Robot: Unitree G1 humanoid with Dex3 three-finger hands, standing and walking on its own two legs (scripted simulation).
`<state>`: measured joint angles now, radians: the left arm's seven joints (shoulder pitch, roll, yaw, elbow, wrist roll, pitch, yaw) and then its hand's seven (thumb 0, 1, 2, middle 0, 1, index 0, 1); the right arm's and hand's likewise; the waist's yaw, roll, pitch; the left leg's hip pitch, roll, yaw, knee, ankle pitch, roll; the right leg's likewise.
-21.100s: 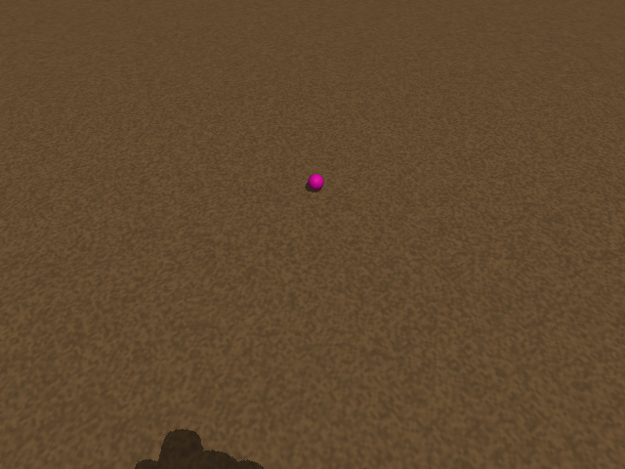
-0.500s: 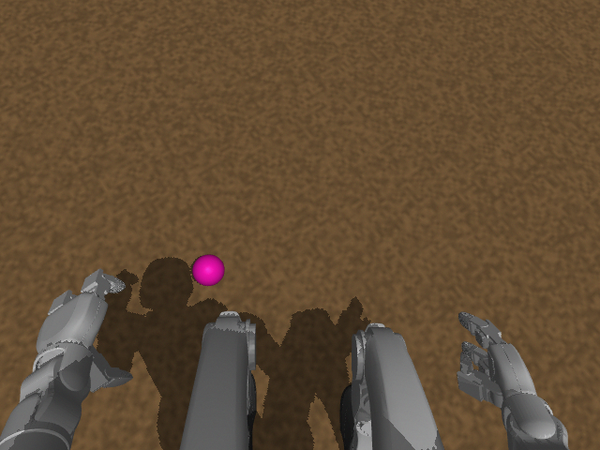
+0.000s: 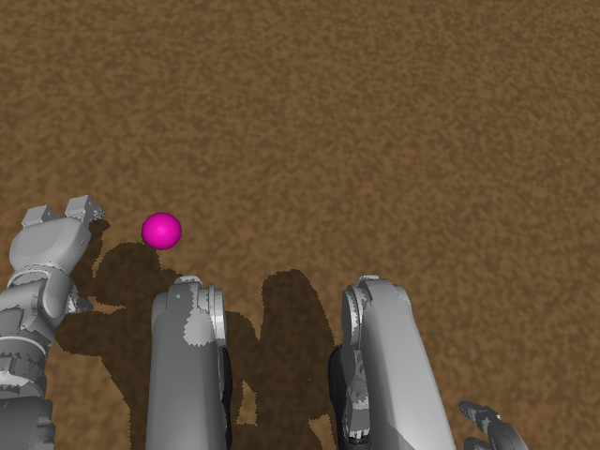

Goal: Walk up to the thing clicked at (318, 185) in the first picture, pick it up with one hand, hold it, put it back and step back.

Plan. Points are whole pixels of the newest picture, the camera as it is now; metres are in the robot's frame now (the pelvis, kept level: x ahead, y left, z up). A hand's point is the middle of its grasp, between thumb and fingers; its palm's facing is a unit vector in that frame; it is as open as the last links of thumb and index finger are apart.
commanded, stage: rise first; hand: left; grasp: from above
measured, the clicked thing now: (162, 231) +0.46 +0.26 -0.35
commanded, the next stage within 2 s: none
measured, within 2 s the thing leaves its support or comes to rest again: neither
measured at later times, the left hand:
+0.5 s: hand (97, 255) +0.38 +0.32 -0.21, palm faces -0.45 -0.09 -0.89, open 14.1 cm
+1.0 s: hand (112, 248) +0.39 +0.31 -0.23, palm faces -0.46 -0.10 -0.88, open 13.7 cm
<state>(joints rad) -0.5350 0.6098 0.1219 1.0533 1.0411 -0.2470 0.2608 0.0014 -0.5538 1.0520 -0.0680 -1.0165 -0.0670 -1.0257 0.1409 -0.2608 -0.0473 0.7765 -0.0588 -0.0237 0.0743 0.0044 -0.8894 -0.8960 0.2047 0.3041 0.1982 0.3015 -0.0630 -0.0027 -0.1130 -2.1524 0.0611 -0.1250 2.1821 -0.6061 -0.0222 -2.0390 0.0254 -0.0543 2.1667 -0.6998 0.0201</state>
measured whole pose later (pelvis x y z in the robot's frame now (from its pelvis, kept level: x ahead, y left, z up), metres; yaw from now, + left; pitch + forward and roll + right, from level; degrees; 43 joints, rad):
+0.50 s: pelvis +0.00 +0.00 -0.04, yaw -1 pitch +32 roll -6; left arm -0.69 0.64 0.11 1.25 1.23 -0.27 0.41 0.00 -0.52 1.00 -0.10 -0.98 -0.10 -0.98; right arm 0.05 -0.24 -0.03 0.78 -0.12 -0.04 0.11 0.00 -0.90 -0.90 0.20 0.30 0.20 0.30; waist -0.08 -0.04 -0.08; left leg -2.27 0.06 -0.15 2.32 -0.62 -0.03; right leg -2.15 0.04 -0.06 2.30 -0.72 0.03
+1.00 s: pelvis +0.01 +0.00 -0.06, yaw -2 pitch +32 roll -6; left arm -0.72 0.65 0.14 1.31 1.23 -0.26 0.44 0.00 -0.46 0.94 -0.15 -0.95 -0.16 -0.95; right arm 0.08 -0.25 -0.02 0.81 -0.14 -0.04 0.11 0.00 -0.91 -0.90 0.20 0.30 0.20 0.30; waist -0.11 -0.04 -0.07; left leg -2.31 0.06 -0.16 2.37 -0.64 -0.03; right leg -2.19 0.05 -0.07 2.35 -0.73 0.03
